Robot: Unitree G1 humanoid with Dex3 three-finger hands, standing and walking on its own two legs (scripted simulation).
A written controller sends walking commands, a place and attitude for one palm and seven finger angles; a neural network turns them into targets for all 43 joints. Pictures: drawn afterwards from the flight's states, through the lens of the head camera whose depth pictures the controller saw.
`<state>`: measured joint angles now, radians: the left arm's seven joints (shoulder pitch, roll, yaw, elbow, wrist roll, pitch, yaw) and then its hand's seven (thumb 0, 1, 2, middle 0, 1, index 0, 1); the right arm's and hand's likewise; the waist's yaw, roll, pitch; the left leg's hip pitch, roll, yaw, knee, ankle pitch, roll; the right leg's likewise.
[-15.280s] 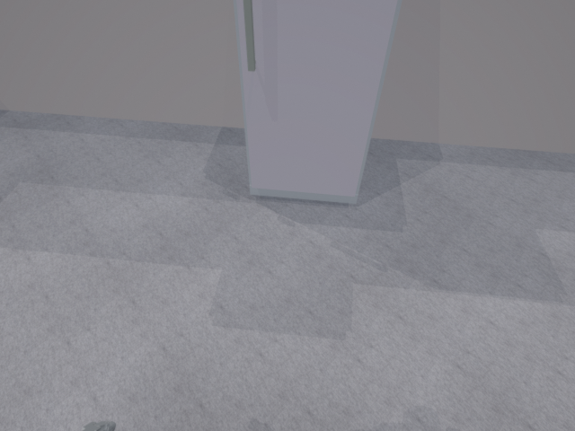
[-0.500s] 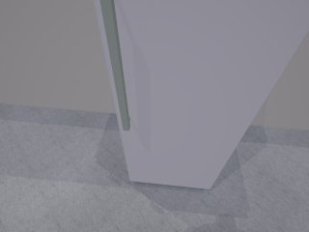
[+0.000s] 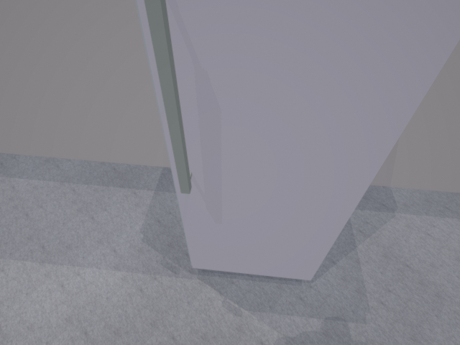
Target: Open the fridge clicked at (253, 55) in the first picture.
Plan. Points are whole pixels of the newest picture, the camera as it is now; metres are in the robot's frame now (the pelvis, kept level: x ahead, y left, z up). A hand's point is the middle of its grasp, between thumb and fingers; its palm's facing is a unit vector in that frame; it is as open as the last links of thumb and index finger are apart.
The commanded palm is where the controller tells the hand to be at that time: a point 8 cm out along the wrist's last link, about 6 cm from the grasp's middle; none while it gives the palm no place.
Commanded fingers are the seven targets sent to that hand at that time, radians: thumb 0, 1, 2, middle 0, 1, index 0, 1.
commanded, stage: look again from close up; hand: left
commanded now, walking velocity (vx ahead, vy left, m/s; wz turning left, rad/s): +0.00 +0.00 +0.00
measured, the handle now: (177, 112) +0.50 +0.14 +0.15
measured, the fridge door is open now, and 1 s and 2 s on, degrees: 0 0 0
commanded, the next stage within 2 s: raise the hand to about handle height in 0.02 s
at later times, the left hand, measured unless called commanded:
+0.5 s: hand (99, 329) +0.15 +0.23 -0.05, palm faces -0.04 -1.00 -0.04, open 8.4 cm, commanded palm +0.13 +0.29 -0.03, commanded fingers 0.00 0.43 0.70 -0.23 -0.60 -0.23 -0.60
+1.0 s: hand (70, 296) +0.18 +0.27 +0.02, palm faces +0.03 -1.00 -0.07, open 11.3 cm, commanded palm +0.15 +0.31 +0.04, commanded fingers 0.00 -0.15 0.45 -0.28 -0.98 -0.28 -0.98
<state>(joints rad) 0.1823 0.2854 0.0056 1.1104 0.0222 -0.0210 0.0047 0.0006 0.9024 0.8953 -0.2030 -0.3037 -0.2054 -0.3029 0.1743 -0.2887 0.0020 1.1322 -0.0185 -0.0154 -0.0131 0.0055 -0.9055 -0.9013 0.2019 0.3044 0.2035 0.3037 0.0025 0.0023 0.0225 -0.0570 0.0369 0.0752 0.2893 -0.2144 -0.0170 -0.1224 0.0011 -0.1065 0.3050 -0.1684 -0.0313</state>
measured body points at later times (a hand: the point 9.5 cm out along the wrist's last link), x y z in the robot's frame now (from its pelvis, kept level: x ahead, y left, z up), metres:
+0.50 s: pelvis -0.04 +0.00 -0.09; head +0.00 +0.01 +0.35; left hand +0.15 +0.29 -0.04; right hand +0.17 -0.25 -0.13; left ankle -0.04 +0.12 -0.75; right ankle +0.00 -0.10 -0.75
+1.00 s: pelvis -0.04 +0.01 -0.06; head -0.01 +0.03 +0.39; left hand +0.18 +0.32 +0.03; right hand +0.12 -0.23 -0.12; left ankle -0.04 +0.12 -0.75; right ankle +0.00 -0.10 -0.75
